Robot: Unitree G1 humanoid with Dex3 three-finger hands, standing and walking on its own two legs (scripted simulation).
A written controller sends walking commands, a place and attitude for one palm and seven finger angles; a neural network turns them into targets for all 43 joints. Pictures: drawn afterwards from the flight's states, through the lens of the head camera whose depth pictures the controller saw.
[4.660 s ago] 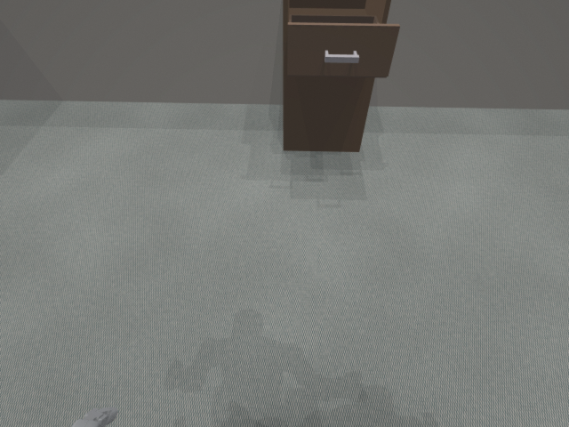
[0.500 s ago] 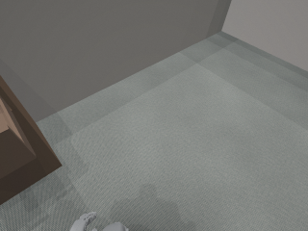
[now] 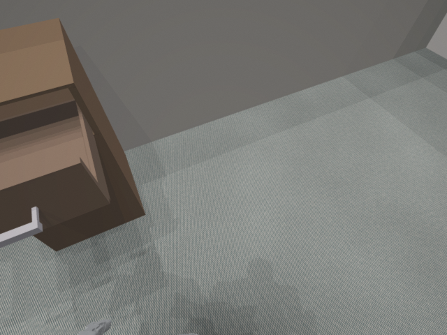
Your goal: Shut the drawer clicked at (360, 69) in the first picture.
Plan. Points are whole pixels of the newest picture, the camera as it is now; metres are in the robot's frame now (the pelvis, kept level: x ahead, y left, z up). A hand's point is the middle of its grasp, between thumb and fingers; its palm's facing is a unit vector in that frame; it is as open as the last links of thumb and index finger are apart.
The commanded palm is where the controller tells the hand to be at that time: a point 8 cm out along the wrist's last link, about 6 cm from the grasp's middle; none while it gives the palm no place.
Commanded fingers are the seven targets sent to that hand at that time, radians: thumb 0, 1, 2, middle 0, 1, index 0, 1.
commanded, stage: turn to face it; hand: left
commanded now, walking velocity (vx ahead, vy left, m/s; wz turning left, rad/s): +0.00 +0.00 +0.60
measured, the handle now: (10, 228) +0.33 +0.49 -0.08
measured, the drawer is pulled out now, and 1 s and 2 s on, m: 0.30 0.30 0.30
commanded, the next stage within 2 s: take the last steps up to it in 0.54 s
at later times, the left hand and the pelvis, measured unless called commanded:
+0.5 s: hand out of the picture -0.07 +0.21 -0.18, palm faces +0.34 -0.91 -0.25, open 7.4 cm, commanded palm none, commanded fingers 0.00 0.90 0.90 -0.20 -0.30 -0.20 -0.30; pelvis -0.02 +0.00 -0.01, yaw +17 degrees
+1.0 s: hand out of the picture -0.05 +0.17 -0.15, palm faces +0.44 -0.87 -0.22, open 7.4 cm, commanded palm none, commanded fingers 0.00 0.90 0.90 -0.20 -0.30 -0.20 -0.30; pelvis +0.01 +0.00 +0.01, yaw +24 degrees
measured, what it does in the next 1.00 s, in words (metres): steps on the spot, turning left: right foot, then left foot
